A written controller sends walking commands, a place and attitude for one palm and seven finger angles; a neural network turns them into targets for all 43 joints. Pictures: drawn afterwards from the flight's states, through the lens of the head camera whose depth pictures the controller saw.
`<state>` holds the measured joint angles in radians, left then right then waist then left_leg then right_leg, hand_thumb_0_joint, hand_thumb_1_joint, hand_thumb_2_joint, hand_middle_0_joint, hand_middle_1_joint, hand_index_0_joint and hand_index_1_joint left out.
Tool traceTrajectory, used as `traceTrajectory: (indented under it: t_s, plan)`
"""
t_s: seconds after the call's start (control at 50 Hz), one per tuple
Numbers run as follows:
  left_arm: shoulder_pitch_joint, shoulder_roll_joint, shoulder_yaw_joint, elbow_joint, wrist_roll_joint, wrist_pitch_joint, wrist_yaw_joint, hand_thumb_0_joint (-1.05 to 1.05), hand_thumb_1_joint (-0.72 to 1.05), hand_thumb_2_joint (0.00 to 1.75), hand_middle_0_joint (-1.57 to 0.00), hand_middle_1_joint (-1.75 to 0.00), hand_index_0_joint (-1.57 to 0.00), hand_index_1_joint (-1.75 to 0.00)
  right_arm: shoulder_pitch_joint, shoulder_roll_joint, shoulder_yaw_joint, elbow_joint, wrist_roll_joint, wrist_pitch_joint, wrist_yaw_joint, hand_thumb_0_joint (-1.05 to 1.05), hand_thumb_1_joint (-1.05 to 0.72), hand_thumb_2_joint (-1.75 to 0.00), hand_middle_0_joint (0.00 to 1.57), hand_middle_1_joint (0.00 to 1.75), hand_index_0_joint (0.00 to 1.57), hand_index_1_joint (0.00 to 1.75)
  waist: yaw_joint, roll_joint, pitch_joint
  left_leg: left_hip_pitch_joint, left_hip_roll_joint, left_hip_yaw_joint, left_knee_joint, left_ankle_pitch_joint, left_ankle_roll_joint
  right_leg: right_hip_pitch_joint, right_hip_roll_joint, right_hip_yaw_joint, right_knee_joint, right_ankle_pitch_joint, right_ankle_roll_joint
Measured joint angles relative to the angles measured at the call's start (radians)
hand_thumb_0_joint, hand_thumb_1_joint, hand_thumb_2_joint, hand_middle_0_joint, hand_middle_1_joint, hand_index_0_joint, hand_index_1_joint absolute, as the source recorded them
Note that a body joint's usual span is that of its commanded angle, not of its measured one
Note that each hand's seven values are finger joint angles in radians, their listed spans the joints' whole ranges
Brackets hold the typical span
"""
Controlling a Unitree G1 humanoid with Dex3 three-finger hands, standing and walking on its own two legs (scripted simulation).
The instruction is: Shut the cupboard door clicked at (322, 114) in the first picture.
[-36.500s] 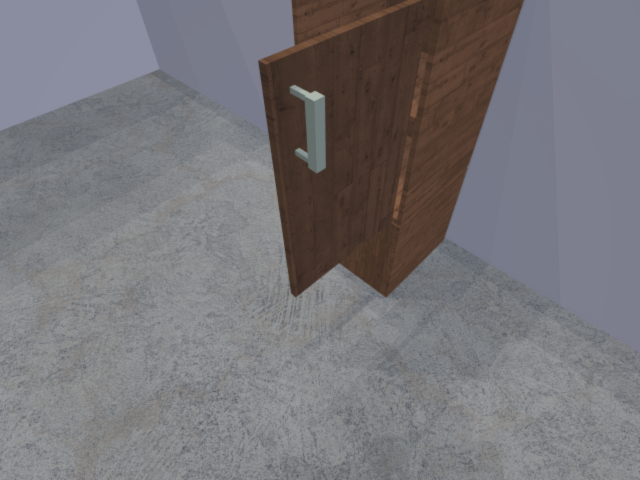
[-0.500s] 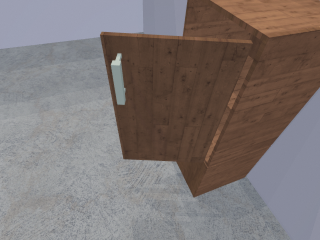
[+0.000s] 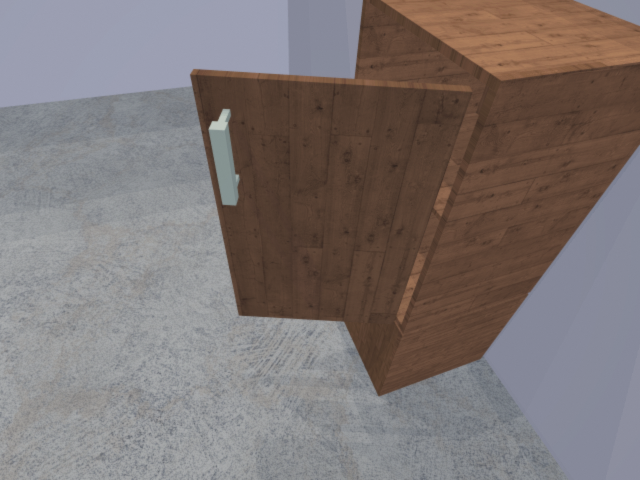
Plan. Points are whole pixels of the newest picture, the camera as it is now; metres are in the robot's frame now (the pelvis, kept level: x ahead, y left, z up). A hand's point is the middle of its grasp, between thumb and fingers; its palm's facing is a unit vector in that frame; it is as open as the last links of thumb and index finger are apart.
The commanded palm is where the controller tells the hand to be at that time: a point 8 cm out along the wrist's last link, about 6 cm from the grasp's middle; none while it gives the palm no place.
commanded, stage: shuffle to correct the standing spot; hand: left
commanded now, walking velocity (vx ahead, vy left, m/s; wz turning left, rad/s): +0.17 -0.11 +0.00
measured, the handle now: (227, 158) +0.52 +0.18 +0.14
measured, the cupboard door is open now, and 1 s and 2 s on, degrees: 68 68 68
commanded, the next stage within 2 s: come to a stop and stand still in 0.32 s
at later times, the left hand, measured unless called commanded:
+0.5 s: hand out of the picture +0.05 +0.10 -0.17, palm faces +0.10 -0.99 -0.14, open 7.4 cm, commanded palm none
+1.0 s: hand out of the picture +0.11 +0.15 -0.17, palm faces +0.01 -0.96 -0.28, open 7.4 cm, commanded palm none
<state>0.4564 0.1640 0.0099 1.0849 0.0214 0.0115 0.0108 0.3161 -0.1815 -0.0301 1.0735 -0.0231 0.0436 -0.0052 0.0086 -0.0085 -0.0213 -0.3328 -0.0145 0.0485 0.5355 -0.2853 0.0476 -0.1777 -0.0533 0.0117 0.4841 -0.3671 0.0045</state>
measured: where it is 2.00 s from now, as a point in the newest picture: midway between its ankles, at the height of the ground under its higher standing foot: outside the picture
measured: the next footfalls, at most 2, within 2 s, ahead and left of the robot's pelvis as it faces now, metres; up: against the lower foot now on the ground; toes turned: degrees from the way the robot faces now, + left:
right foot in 0.34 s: +0.09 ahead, -0.15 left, +0.00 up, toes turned -4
left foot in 0.62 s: +0.17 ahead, +0.06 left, +0.00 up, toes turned +3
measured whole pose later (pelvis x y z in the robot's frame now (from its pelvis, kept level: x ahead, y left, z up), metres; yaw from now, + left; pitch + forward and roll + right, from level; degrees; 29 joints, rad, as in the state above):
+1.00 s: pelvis +0.07 -0.04 -0.01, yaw -2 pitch +0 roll +0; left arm 0.26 0.18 0.03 0.98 0.02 0.02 0.05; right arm 0.14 -0.16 -0.03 0.97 -0.01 0.03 -0.02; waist 0.02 0.04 0.08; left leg -0.35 0.03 0.10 0.56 -0.21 0.03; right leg -0.24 0.00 -0.05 0.58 -0.33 -0.02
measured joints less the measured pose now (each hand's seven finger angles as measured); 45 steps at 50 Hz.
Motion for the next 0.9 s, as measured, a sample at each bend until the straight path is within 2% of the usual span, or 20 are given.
traceTrajectory:
  t_s: [0.06,0.1,0.14,0.18,0.24,0.28,0.32,0.34,0.38,0.44,0.48,0.52,0.56,0.6,0.62,0.64,0.68,0.74,0.9]
  plan:
    - [0.032,-0.016,0.003,0.021,-0.005,-0.008,0.004,0.00,0.91,0.90,-0.20,-0.30,-0.20,-0.30,-0.001,0.007,0.001,-0.009,0.001,-0.012,0.001,0.01,-0.91,-0.90,0.20,0.30,0.20,0.30,0.002,-0.002,0.002,-0.016,0.015,0.001,0.060,-0.041,-0.006,0.006,0.010,-0.003,0.000,0.064,0.019]
    - [0.044,-0.026,0.001,0.038,-0.007,-0.008,0.004,0.00,0.91,0.90,-0.20,-0.30,-0.20,-0.30,-0.004,0.013,0.004,-0.011,0.002,-0.029,0.000,0.01,-0.91,-0.90,0.20,0.30,0.20,0.30,0.000,-0.005,0.007,-0.007,0.022,0.001,0.067,0.016,-0.005,0.009,0.014,-0.008,0.039,0.035,0.033]
    - [0.051,-0.032,0.000,0.048,-0.006,0.001,0.001,0.00,0.91,0.90,-0.20,-0.30,-0.20,-0.30,-0.003,0.026,0.003,-0.016,0.001,-0.044,-0.002,0.01,-0.91,-0.90,0.20,0.30,0.20,0.30,0.000,-0.020,0.002,-0.001,0.021,0.010,0.081,0.035,-0.004,-0.012,0.012,-0.005,0.110,-0.032,0.009]
    - [0.039,-0.038,0.000,0.048,0.003,0.013,-0.004,0.00,0.91,0.90,-0.20,-0.30,-0.20,-0.30,-0.005,0.041,0.002,-0.024,-0.003,-0.055,-0.003,0.01,-0.91,-0.90,0.20,0.30,0.20,0.30,0.003,-0.029,0.000,0.013,0.025,0.028,0.073,0.013,-0.002,-0.079,0.011,-0.022,0.249,-0.086,-0.015]
    - [-0.008,-0.042,0.006,0.025,0.008,0.010,-0.013,0.00,0.91,0.89,-0.20,-0.30,-0.20,-0.30,-0.001,0.048,0.000,-0.026,-0.005,-0.066,-0.007,0.01,-0.92,-0.90,0.20,0.30,0.20,0.30,-0.004,-0.024,0.008,0.037,0.029,0.034,0.018,0.032,-0.002,-0.176,0.012,-0.055,0.389,-0.080,-0.033]
    - [-0.042,-0.045,0.011,-0.004,0.006,-0.004,-0.016,0.00,0.91,0.89,-0.20,-0.30,-0.20,-0.30,0.005,0.045,0.000,-0.019,-0.006,-0.065,-0.007,0.01,-0.92,-0.90,0.20,0.30,0.20,0.30,-0.005,-0.006,0.015,0.051,0.035,0.025,-0.012,0.047,-0.010,-0.187,0.012,-0.078,0.334,-0.052,-0.033]
    - [-0.063,-0.045,0.015,-0.034,0.003,-0.029,-0.017,0.00,0.91,0.90,-0.20,-0.30,-0.20,-0.30,0.014,0.042,0.000,-0.009,-0.006,-0.058,-0.005,0.01,-0.91,-0.90,0.20,0.30,0.21,0.30,0.000,0.008,0.015,0.047,0.044,0.017,0.006,0.029,-0.019,-0.149,0.019,-0.093,0.191,0.009,-0.027]
    - [-0.063,-0.037,0.018,-0.052,0.004,-0.045,-0.016,0.00,0.91,0.90,-0.20,-0.30,-0.20,-0.30,0.022,0.046,0.000,-0.008,-0.004,-0.053,-0.003,0.01,-0.91,-0.90,0.20,0.30,0.21,0.30,0.005,-0.006,0.008,0.026,0.036,0.019,0.051,-0.023,-0.019,-0.126,0.015,-0.074,0.106,-0.005,-0.034]
    - [-0.082,-0.041,0.023,-0.059,0.002,-0.058,-0.002,0.00,0.91,0.90,-0.20,-0.30,-0.20,-0.30,0.020,0.042,-0.004,0.003,-0.001,-0.035,0.002,0.01,-0.91,-0.90,0.20,0.30,0.21,0.30,0.019,0.005,0.006,-0.040,0.045,0.000,0.219,-0.128,-0.011,-0.130,0.026,-0.084,0.105,0.067,-0.037]
    - [-0.078,-0.058,0.025,-0.053,-0.003,-0.061,0.007,0.00,0.91,0.90,-0.20,-0.30,-0.20,-0.30,0.005,0.031,-0.013,0.004,-0.006,-0.020,0.012,0.01,-0.91,-0.90,0.20,0.30,0.20,0.30,0.016,0.022,-0.006,-0.125,0.050,-0.007,0.438,-0.110,-0.011,-0.082,0.044,-0.107,0.048,0.086,-0.043]
    - [-0.065,-0.066,0.020,-0.045,-0.001,-0.064,0.013,0.00,0.91,0.90,-0.20,-0.30,-0.19,-0.30,-0.011,0.028,-0.015,-0.008,-0.008,-0.025,0.013,0.01,-0.91,-0.90,0.20,0.30,0.20,0.30,0.007,0.016,-0.011,-0.151,0.054,0.008,0.475,-0.063,-0.018,-0.044,0.050,-0.105,-0.015,0.107,-0.039]
    - [-0.061,-0.071,0.012,-0.035,0.003,-0.064,0.013,0.00,0.91,0.90,-0.20,-0.30,-0.19,-0.30,-0.028,0.025,-0.015,-0.022,-0.002,-0.034,0.008,0.02,-0.93,-0.90,0.20,0.30,0.20,0.30,0.000,0.003,-0.005,-0.141,0.054,0.025,0.400,-0.044,-0.031,-0.013,0.050,-0.100,-0.062,0.122,-0.037]
    - [-0.066,-0.075,0.004,-0.028,0.006,-0.059,0.012,0.00,0.91,0.90,-0.20,-0.30,-0.20,-0.30,-0.045,0.025,-0.008,-0.035,0.006,-0.046,0.002,0.02,-0.93,-0.90,0.20,0.30,0.20,0.30,0.003,-0.008,0.011,-0.103,0.051,0.036,0.258,-0.029,-0.044,0.004,0.051,-0.093,-0.081,0.124,-0.034]
    - [-0.074,-0.078,-0.003,-0.022,0.002,-0.053,0.011,0.00,0.91,0.90,-0.20,-0.30,-0.20,-0.30,-0.061,0.026,-0.001,-0.041,0.011,-0.057,-0.008,0.02,-0.93,-0.90,0.20,0.30,0.20,0.30,0.010,-0.010,0.029,-0.042,0.044,0.033,0.090,0.046,-0.052,0.009,0.058,-0.087,-0.063,0.105,-0.027]
    - [-0.076,-0.080,-0.005,-0.021,0.000,-0.048,0.011,0.00,0.91,0.90,-0.20,-0.30,-0.20,-0.30,-0.064,0.023,0.002,-0.044,0.013,-0.063,-0.012,0.01,-0.93,-0.90,0.20,0.30,0.20,0.30,0.013,-0.003,0.035,-0.008,0.047,0.027,0.014,0.115,-0.053,0.007,0.067,-0.088,-0.040,0.088,-0.023]
    - [-0.082,-0.078,-0.006,-0.018,-0.003,-0.042,0.012,0.00,0.91,0.89,-0.20,-0.30,-0.20,-0.30,-0.070,0.025,0.003,-0.041,0.014,-0.068,-0.016,0.01,-0.94,-0.90,0.20,0.30,0.20,0.30,0.013,-0.004,0.040,0.013,0.046,0.025,-0.014,0.112,-0.039,0.002,0.069,-0.089,-0.012,0.066,-0.018]
    - [-0.104,-0.064,-0.003,-0.017,-0.007,-0.023,0.019,0.00,0.91,0.89,-0.21,-0.30,-0.20,-0.30,-0.083,0.039,0.007,-0.035,0.015,-0.062,-0.026,0.01,-0.94,-0.90,0.20,0.30,0.20,0.30,0.021,-0.037,0.052,0.025,0.026,0.034,-0.009,0.069,-0.011,0.003,0.049,-0.080,0.012,0.050,-0.009]
    - [-0.134,-0.047,0.001,-0.030,-0.008,-0.009,0.026,0.00,0.91,0.89,-0.20,-0.30,-0.20,-0.30,-0.106,0.049,0.016,-0.042,0.015,-0.055,-0.035,0.01,-0.94,-0.90,0.20,0.30,0.20,0.30,0.030,-0.057,0.068,0.035,0.013,0.048,-0.020,0.058,0.005,0.000,0.034,-0.068,0.022,0.036,0.000]
    - [-0.203,0.016,0.026,-0.075,-0.007,0.014,0.025,0.01,0.92,0.89,-0.20,-0.30,-0.20,-0.30,-0.182,0.054,0.009,-0.086,0.009,-0.033,-0.034,0.01,-0.92,-0.90,0.20,0.30,0.21,0.30,0.020,-0.031,0.121,0.012,0.002,0.074,-0.012,0.078,0.007,-0.062,0.015,-0.041,0.116,0.010,-0.001]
